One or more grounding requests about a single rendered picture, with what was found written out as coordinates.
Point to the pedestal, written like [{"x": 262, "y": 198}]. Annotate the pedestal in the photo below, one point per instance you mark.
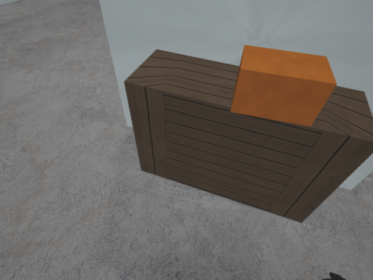
[{"x": 184, "y": 131}]

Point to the carton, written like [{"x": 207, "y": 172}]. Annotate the carton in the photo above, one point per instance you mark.
[{"x": 282, "y": 85}]

